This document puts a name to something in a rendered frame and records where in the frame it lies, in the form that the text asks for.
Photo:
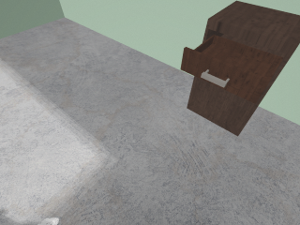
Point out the cabinet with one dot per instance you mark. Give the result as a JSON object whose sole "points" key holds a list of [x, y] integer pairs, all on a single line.
{"points": [[263, 28]]}

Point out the drawer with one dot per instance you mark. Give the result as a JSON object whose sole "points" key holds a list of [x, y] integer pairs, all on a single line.
{"points": [[248, 69]]}

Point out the handle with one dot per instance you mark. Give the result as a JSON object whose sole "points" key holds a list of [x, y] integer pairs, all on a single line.
{"points": [[214, 79]]}

